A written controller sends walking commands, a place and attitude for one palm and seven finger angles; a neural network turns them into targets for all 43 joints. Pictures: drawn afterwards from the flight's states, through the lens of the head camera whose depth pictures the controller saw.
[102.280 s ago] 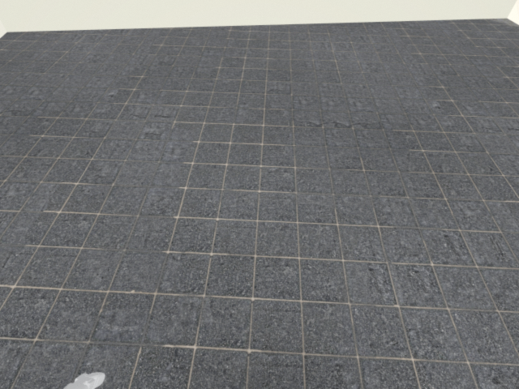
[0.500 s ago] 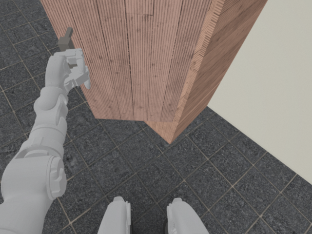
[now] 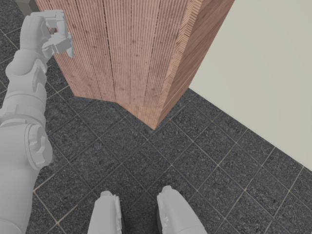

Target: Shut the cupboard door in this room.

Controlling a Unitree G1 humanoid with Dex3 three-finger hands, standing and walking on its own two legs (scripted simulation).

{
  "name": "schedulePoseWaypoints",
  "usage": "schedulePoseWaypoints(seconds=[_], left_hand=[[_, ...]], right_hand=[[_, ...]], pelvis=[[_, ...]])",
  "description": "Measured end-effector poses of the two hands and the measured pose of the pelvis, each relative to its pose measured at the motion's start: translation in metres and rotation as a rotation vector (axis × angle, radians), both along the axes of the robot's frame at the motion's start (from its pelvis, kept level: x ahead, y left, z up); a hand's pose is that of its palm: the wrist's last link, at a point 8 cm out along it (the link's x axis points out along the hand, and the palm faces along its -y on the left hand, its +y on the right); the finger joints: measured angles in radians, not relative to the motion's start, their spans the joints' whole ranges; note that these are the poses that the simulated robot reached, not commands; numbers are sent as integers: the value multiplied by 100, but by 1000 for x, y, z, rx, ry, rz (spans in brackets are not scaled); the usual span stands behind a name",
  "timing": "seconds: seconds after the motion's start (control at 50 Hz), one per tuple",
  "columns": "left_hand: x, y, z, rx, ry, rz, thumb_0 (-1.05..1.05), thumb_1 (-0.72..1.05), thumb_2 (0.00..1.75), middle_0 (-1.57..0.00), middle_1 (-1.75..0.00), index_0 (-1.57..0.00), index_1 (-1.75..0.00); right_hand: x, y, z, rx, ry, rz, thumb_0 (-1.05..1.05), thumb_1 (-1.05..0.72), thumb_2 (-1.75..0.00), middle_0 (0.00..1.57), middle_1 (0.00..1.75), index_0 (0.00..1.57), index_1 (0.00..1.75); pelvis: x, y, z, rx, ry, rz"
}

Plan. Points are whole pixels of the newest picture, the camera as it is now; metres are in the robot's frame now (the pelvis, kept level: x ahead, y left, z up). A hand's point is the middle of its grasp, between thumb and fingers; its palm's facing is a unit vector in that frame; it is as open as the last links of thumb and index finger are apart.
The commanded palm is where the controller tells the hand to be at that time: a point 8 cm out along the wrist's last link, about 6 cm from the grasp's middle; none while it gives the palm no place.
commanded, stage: push the door shut along its arc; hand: left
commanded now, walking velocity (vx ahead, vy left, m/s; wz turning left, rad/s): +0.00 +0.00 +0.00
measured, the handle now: (41, 18) +0.63 +0.20 +0.09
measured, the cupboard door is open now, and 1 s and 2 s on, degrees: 30 23 23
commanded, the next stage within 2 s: pull the fist back off the door in 0.50 s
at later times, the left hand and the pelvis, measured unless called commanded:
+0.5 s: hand (85, 23) +0.60 +0.10 +0.10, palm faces -0.28 -0.96 -0.02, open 3.0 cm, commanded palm +0.61 +0.12 +0.09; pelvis +0.00 +0.00 -0.01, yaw -1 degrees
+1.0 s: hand (96, 23) +0.61 +0.08 +0.09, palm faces +0.09 -1.00 -0.02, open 3.1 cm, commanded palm +0.56 +0.12 +0.09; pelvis +0.01 -0.02 +0.01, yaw +0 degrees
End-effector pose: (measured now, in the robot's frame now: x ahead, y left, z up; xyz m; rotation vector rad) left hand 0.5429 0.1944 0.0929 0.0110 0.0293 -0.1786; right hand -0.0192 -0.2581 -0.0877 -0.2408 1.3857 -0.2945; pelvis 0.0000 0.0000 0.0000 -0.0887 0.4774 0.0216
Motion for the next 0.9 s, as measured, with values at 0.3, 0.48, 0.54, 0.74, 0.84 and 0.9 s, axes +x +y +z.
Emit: schedulePoseWaypoints(seconds=[0.3,0.48,0.54,0.74,0.84,0.9], left_hand=[[35,-26,7,-5,7,-80,2,90,90,-130,-150,-130,-150],[51,-37,9,17,12,-106,0,90,92,-130,-150,-130,-150],[54,-38,9,23,24,-109,-1,90,93,-130,-150,-130,-150],[58,-43,0,-97,28,244,2,87,92,-130,-150,-130,-150],[50,-57,-7,47,-5,289,2,89,91,-130,-150,-130,-150],[46,-66,-8,16,18,264,2,89,90,-130,-150,-130,-150]], right_hand=[[-10,3,-2,-12,40,-23,1,-91,-89,20,30,21,30],[-24,3,-6,-7,80,-51,1,-91,-90,20,30,20,30],[-28,3,-8,-3,98,-54,1,-91,-89,20,30,20,30],[-35,4,-9,39,126,4,1,-91,-90,20,30,20,30],[-35,9,-8,99,133,-11,0,-91,-90,20,30,20,30],[-34,10,-4,115,131,-30,0,-91,-90,20,30,20,30]], pelvis=[[3,0,-7,-10,43,-4],[5,-4,-13,-7,65,-13],[4,-6,-15,-8,69,-12],[2,-13,-18,-8,96,-8],[4,-16,-12,1,86,-6],[7,-18,-5,8,72,-9]])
